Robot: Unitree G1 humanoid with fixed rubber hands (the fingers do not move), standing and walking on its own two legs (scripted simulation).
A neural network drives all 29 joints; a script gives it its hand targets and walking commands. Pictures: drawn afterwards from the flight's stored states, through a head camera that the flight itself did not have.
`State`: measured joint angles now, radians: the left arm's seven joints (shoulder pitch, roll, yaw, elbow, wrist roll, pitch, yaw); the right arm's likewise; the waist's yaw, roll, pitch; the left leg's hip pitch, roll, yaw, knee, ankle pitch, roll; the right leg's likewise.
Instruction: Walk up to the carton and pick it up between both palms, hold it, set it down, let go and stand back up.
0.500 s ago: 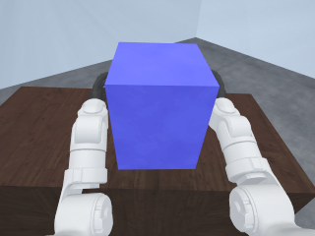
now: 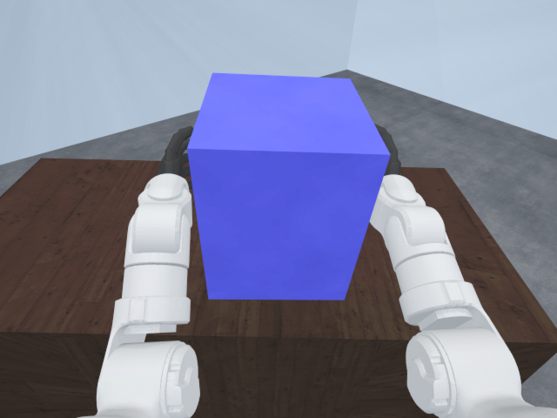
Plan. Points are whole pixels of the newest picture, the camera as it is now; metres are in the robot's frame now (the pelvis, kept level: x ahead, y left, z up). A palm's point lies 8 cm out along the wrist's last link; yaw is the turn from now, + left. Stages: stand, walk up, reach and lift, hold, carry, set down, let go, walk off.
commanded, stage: hold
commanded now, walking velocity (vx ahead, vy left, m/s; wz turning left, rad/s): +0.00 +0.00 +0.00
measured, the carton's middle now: (279, 188) +0.40 +0.03 +0.19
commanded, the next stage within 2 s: none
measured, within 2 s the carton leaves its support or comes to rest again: neither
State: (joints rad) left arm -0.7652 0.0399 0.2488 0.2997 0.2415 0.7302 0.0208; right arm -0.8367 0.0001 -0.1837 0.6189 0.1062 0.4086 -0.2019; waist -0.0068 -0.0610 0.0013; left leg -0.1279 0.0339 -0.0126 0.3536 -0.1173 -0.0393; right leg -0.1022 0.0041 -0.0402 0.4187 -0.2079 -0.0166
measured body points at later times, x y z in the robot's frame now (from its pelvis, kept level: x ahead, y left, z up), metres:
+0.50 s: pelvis +0.00 +0.00 +0.00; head -0.04 +0.02 +0.45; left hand +0.39 +0.17 +0.21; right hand +0.41 -0.12 +0.21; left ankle +0.06 +0.15 -0.74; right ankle +0.02 -0.10 -0.74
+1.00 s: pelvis +0.00 +0.00 +0.00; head -0.04 +0.02 +0.45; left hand +0.39 +0.18 +0.21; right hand +0.41 -0.12 +0.21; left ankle +0.06 +0.15 -0.74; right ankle +0.02 -0.10 -0.74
